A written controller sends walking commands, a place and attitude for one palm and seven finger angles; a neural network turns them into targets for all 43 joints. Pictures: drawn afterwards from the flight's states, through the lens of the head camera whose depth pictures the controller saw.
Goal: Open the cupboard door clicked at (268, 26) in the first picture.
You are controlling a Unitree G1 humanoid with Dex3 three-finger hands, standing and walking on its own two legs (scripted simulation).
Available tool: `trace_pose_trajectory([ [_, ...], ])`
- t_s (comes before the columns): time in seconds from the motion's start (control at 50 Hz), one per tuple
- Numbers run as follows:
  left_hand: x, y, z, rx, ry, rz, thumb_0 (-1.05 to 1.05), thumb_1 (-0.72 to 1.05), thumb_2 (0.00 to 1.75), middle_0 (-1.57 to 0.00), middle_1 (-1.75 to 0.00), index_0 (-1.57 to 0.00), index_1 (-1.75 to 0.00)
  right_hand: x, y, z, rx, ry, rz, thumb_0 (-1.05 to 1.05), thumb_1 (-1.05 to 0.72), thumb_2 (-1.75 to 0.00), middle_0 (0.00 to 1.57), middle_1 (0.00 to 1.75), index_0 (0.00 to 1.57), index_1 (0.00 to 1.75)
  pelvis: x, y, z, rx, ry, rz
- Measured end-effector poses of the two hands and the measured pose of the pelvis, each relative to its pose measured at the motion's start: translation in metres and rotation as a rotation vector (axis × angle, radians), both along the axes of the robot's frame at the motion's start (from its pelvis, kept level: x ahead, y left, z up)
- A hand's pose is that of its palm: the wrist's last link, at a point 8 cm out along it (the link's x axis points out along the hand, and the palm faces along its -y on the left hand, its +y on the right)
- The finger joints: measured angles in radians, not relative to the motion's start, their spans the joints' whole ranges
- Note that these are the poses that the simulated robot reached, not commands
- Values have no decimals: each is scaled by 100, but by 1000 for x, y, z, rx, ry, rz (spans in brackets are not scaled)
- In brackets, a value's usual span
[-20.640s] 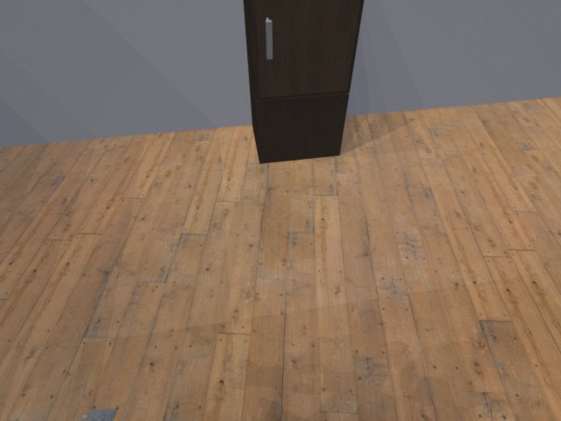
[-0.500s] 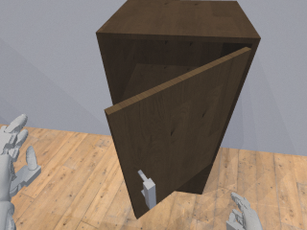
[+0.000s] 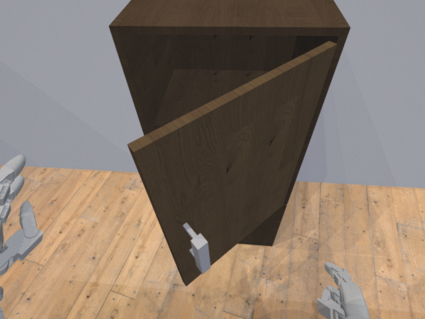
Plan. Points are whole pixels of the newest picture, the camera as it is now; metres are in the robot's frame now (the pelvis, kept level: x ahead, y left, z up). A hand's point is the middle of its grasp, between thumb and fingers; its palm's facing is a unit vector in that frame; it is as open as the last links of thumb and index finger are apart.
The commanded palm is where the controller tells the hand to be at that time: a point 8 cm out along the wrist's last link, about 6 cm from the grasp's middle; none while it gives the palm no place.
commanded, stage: step back with the hand held close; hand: left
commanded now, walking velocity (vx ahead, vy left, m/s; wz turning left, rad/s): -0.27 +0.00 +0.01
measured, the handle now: (195, 248) +0.28 +0.06 -0.07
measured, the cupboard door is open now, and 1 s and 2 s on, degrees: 44 44 44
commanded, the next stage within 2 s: stop stepping back and stand still in 0.90 s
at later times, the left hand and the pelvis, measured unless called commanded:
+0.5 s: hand out of the picture +0.11 +0.29 +0.16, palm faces +0.45 -0.73 -0.52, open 7.4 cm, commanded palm +0.03 +0.33 +0.17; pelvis -0.08 +0.02 -0.01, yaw +4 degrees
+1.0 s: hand out of the picture +0.03 +0.27 +0.16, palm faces +0.39 -0.80 -0.46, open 7.4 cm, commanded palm -0.03 +0.31 +0.17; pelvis -0.18 +0.01 -0.02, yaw -2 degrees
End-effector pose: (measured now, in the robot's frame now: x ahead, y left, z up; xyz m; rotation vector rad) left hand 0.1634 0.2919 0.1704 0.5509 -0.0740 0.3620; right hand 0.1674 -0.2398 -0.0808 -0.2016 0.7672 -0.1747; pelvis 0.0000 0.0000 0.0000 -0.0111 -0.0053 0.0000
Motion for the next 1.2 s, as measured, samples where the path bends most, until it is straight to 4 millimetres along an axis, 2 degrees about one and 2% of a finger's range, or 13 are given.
trace_pose_trajectory([
  [0.18, -24, 11, 11, 52, -41, -27, 1, 88, 89, -21, -30, -22, -31, -33, 4, 1, -11, 17, -31, 2, -90, -90, 21, 30, 20, 30, -27, 8, -2, -12, 2, -7],
  [0.4, -68, 28, 4, 45, -93, -2, 1, 88, 90, -21, -30, -21, -31, -71, 23, 4, -34, -12, 5, 2, -90, -90, 21, 30, 20, 30, -64, 20, -6, -33, -6, 20],
  [0.52, -104, 33, 11, 98, -130, 41, 1, 88, 90, -21, -30, -22, -31, -81, 31, -6, -23, -15, 83, 2, -90, -90, 21, 30, 20, 30, -85, 16, -12, -31, 1, 83],
  [0.62, -135, 33, 9, 60, -148, 72, 1, 88, 90, -21, -30, -21, -31, -90, 36, -8, -24, 8, 109, 2, -90, -90, 21, 30, 20, 30, -96, 20, -12, -33, -2, 79],
  [0.7, -142, 45, 6, 38, -195, 75, 1, 88, 90, -21, -30, -21, -31, -98, 41, -7, -58, 9, 102, 2, -90, -90, 21, 30, 20, 30, -108, 28, -14, -42, -8, 87],
  [0.8, -148, 58, 9, 55, -197, 80, 1, 88, 90, -21, -30, -21, -31, -110, 53, 5, -40, -50, 110, 2, -90, -90, 21, 30, 20, 30, -131, 28, -10, -53, 2, 73],
  [0.9, -160, 43, 12, 15, -206, 37, 1, 89, 90, -20, -30, -21, -31, -127, 57, 12, -9, -78, 130, 2, -90, -90, 21, 30, 20, 30, -151, 23, -7, -52, 62, 30],
  [1.0, -173, 14, 7, 43, -194, -77, 1, 89, 90, -20, -30, -21, -31, -154, 46, 0, 9, -76, 132, 1, -90, -90, 21, 30, 21, 30, -183, 12, -17, -9, 103, -30],
  [1.06, -179, 1, 9, 44, -187, -138, 1, 88, 90, -21, -30, -21, -31, -184, 34, -9, 13, -25, 79, 1, -90, -90, 21, 30, 21, 30, -199, 10, -17, -40, 63, -30],
  [1.12, -188, 1, 11, 66, -180, -159, 1, 88, 90, -21, -30, -22, -31, -218, 19, -11, -4, 8, 6, 2, -90, -90, 21, 30, 21, 30, -200, 8, -17, -31, 33, -38],
  [1.2, -200, 13, 9, 65, -175, -117, 1, 88, 89, -21, -30, -22, -31, -256, -1, -11, -45, 22, -71, 2, -90, -90, 21, 30, 21, 30, -202, 9, -18, -24, -2, -21],
])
